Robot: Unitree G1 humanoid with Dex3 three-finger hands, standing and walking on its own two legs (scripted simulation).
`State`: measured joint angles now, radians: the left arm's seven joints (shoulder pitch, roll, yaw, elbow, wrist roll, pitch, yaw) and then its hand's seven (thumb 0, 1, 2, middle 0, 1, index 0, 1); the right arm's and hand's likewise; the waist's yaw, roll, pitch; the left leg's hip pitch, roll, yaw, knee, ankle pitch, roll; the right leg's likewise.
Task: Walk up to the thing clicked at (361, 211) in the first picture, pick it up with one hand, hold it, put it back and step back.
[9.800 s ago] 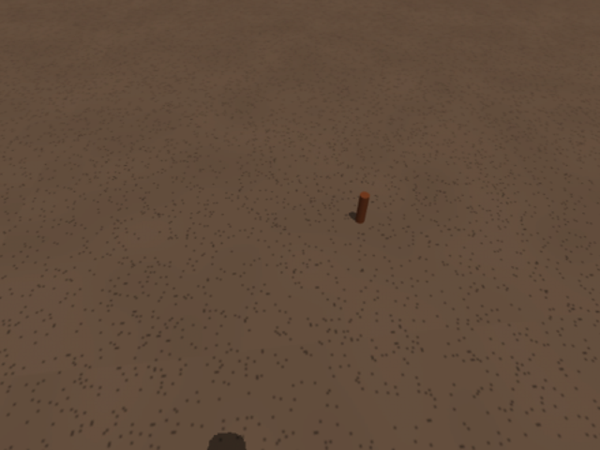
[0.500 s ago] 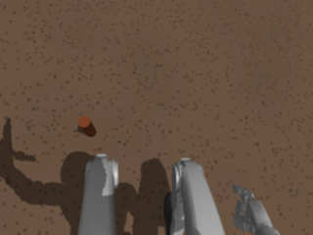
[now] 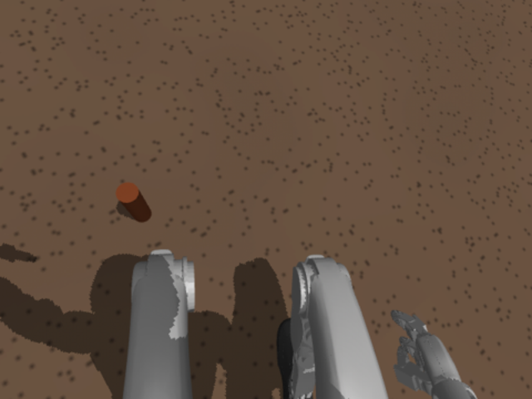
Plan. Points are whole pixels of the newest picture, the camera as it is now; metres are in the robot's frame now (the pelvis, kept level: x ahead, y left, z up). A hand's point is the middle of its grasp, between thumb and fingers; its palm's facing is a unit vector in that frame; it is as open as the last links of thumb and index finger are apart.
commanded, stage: go down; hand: left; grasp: from the side
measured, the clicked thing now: (135, 204) +0.45 +0.25 -0.32
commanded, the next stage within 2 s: approach in 0.54 s
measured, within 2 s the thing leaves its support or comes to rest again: neither
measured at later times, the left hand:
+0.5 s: hand out of the picture +0.37 +0.43 -0.01, palm faces +0.25 -0.96 -0.10, open 17.3 cm
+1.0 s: hand (7, 200) +0.39 +0.39 -0.13, palm faces +0.18 -0.98 +0.01, open 17.6 cm
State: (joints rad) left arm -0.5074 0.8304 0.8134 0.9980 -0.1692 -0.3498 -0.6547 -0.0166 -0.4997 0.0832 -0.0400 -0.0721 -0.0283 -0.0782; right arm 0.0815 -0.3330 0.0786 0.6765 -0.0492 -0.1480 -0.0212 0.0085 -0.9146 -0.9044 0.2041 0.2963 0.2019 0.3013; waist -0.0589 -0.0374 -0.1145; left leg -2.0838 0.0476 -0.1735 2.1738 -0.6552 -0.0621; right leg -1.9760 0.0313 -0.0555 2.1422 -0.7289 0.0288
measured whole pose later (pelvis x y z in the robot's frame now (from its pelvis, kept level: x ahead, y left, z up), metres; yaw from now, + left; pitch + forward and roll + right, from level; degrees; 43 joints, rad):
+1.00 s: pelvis -0.01 +0.00 -0.07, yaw -4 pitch +27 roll -8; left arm -0.61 0.87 0.80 1.25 -0.27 -0.63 -0.73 -0.02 -0.57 0.03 -0.07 -0.07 -0.05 -0.09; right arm 0.00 -0.36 0.20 0.67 -0.12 -0.16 0.02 0.01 -0.90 -0.90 0.20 0.30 0.20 0.30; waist -0.12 -0.12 0.02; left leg -2.24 0.04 -0.24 2.42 -0.67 -0.07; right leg -2.12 0.07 -0.08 2.36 -0.73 0.05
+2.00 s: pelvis -0.02 +0.03 -0.13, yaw -11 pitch +11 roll -17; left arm -0.57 0.78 0.56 1.42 -0.15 -1.10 -0.19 -0.02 -0.49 0.07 -0.05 -0.06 -0.05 -0.06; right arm -0.17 -0.37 0.48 0.56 -0.35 -0.01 0.14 0.00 -0.91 -0.90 0.21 0.30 0.20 0.30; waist -0.23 -0.28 0.27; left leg -2.22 0.03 -0.43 2.68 -0.70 -0.05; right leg -2.03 0.13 -0.20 2.46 -0.68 0.06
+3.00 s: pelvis -0.02 +0.03 -0.12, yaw -12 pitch +11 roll -18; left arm -0.62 0.83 0.51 1.40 -0.11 -1.09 -0.04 0.02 0.24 0.96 -0.99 -1.09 -0.96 -1.10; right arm -0.20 -0.36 0.51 0.55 -0.37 0.05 0.14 0.00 -0.86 -0.89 0.21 0.30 0.20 0.30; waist -0.23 -0.29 0.31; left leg -2.22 0.04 -0.45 2.67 -0.71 -0.04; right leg -2.03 0.13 -0.22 2.44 -0.67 0.08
